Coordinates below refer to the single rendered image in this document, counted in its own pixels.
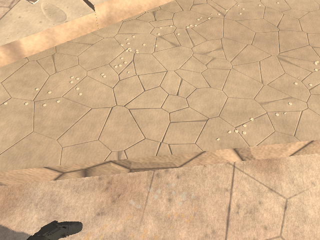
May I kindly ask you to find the robot left hand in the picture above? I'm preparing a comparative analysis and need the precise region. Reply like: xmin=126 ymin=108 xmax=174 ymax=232
xmin=27 ymin=220 xmax=83 ymax=240

